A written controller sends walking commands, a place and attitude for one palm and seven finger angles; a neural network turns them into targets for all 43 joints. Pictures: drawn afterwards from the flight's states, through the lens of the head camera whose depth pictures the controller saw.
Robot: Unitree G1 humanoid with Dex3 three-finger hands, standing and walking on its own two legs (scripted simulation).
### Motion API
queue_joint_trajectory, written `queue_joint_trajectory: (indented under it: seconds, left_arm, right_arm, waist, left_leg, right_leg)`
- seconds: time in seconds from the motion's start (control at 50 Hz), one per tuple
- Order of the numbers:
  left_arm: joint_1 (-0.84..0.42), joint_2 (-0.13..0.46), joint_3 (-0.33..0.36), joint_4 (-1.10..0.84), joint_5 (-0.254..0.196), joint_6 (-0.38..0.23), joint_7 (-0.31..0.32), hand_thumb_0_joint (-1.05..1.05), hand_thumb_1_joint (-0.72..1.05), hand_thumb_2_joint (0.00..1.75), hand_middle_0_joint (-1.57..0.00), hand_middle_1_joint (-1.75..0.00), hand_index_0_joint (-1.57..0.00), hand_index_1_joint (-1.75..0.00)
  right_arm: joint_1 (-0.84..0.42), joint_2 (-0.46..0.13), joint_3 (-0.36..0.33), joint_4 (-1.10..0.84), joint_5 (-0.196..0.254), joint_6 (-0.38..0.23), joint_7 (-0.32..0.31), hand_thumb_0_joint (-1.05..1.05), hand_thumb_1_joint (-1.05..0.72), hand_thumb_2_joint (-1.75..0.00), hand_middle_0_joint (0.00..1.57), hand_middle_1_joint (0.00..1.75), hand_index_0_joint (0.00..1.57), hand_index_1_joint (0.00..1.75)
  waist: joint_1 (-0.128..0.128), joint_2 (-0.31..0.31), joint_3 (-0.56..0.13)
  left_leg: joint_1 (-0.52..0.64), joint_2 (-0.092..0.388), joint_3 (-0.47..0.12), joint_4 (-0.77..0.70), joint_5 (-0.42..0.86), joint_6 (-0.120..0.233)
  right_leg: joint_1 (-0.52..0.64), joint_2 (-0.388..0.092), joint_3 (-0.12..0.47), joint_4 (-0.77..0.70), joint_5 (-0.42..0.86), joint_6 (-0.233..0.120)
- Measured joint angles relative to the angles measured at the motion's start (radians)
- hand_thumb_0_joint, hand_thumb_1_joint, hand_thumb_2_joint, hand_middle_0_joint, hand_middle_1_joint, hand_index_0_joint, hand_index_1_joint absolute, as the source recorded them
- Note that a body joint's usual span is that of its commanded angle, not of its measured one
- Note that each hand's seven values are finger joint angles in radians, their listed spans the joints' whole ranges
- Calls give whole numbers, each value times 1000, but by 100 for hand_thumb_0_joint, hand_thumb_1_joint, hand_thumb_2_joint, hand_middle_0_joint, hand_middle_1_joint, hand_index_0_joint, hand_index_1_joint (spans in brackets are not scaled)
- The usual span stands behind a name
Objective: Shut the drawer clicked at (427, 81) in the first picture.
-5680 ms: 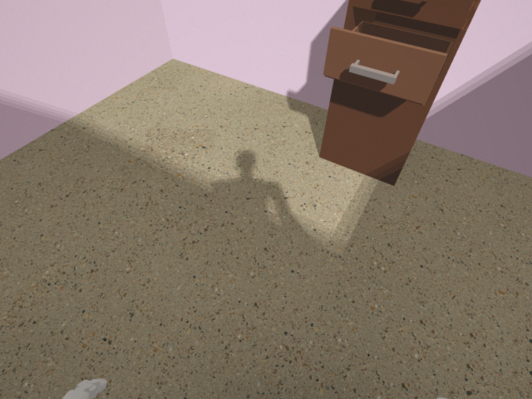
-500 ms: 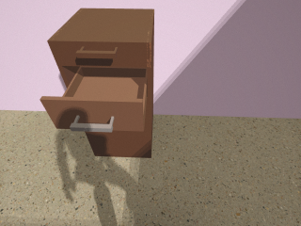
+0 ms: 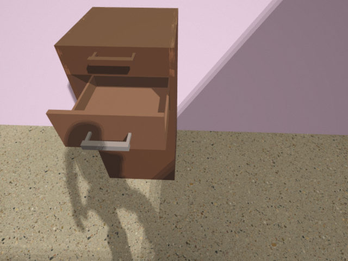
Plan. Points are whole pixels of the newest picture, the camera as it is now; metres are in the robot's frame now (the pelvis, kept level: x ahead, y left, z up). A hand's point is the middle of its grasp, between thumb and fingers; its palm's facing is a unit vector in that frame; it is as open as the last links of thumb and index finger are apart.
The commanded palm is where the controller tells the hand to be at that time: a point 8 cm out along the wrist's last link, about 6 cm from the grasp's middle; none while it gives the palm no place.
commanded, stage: look again from close up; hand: left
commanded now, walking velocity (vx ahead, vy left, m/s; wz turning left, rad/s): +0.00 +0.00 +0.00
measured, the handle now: (107, 140) +0.50 +0.26 -0.07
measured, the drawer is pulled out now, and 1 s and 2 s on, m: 0.23 0.23 0.23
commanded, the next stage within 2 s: shuffle to correct the standing spot in 0.36 s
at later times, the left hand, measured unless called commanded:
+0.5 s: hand out of the picture +0.02 +0.17 -0.17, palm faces +0.04 -0.99 -0.17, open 7.3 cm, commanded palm none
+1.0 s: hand (97, 255) +0.18 +0.23 -0.17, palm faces +0.02 -0.98 -0.20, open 7.3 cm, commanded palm none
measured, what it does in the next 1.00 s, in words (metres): walks ahead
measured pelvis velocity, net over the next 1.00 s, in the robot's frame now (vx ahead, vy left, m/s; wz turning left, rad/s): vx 0.13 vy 0.04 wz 0.01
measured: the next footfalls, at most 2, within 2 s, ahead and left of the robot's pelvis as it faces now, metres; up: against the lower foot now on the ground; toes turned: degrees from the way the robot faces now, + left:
right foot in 1.12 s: +0.29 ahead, -0.06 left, +0.00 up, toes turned -4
left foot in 1.48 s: +0.23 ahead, +0.19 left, +0.00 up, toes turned +2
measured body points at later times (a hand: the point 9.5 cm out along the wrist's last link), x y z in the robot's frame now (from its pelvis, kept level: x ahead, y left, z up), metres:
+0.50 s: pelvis +0.04 +0.01 +0.00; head +0.05 +0.00 +0.45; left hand +0.02 +0.22 -0.16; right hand -0.01 -0.18 -0.16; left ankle +0.00 +0.12 -0.74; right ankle +0.09 -0.07 -0.74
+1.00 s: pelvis +0.13 +0.04 +0.00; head +0.17 +0.04 +0.44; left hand +0.18 +0.28 -0.16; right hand +0.05 -0.15 -0.16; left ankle +0.01 +0.12 -0.74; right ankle +0.17 -0.06 -0.68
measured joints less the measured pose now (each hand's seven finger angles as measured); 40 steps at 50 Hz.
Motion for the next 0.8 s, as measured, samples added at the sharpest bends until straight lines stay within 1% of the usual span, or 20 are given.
queue_joint_trajectory:
  seconds: [0.14, 0.26, 0.52, 0.62, 0.7, 0.74, 0.78, 0.8]
  left_arm:
    - [-13, -13, -2, -1, 1, -5, 0, 1, 91, 90, -20, -30, -20, -30]
    - [-14, -12, -2, 3, 0, -7, 2, 1, 92, 90, -20, -30, -20, -30]
    - [-18, -14, -11, 18, -2, -22, 5, 1, 92, 90, -20, -30, -20, -30]
    - [-9, -16, -4, 5, 5, -20, -1, 1, 92, 90, -20, -30, -20, -30]
    - [0, -19, 11, -16, 8, -24, -4, 1, 92, 90, -20, -30, -20, -30]
    - [5, -16, 20, -25, 9, -25, -3, 1, 91, 90, -20, -30, -20, -30]
    - [13, -8, 27, -28, 9, -21, -3, 1, 91, 90, -20, -30, -20, -30]
    - [17, -4, 28, -28, 9, -16, -5, 1, 91, 90, -20, -30, -20, -30]
  right_arm:
    - [29, 7, 3, 17, -1, -3, -4, 0, -91, -90, 20, 30, 20, 30]
    - [37, 10, 3, 21, 0, -4, -6, 0, -91, -90, 20, 30, 20, 30]
    - [-2, 13, 11, 20, 7, -26, -11, 0, -91, -90, 20, 30, 20, 30]
    - [-9, 5, 8, 11, 4, -22, -6, 0, -91, -90, 20, 30, 20, 30]
    - [-10, -5, 3, 0, 2, -19, -3, 0, -91, -90, 20, 30, 20, 30]
    - [-11, -8, 0, -4, 2, -21, -2, 0, -91, -90, 20, 30, 20, 30]
    - [-11, -8, -2, -6, 1, -29, -1, 0, -91, -90, 20, 30, 20, 30]
    - [-8, -8, -3, -10, 0, -37, -1, 0, -91, -90, 20, 30, 20, 30]
  waist:
    - [0, -6, -2]
    - [-2, -8, -3]
    - [1, 1, 9]
    - [11, 11, 1]
    - [14, 22, -4]
    - [15, 17, -4]
    - [21, -7, -3]
    - [21, -20, -3]
  left_leg:
    - [2, 0, -1, -11, -2, -5]
    - [7, -1, -1, -12, -14, -5]
    - [60, -5, 3, -44, -37, -4]
    - [64, -2, 2, -1, -83, 3]
    - [33, 11, -4, 76, -133, 17]
    - [22, 15, 5, 89, -144, 20]
    - [44, -1, 19, 72, -151, 21]
    - [58, -12, 28, 59, -154, 27]
  right_leg:
    - [0, 1, 2, -7, 2, 0]
    - [2, 1, 3, -3, -3, 0]
    - [36, 0, 9, 2, -41, 5]
    - [37, 1, 9, 51, -92, 7]
    - [37, 8, -7, 74, -126, 8]
    - [40, 5, -15, 84, -142, 12]
    - [39, -11, -2, 111, -167, 20]
    - [33, -22, 5, 139, -186, 13]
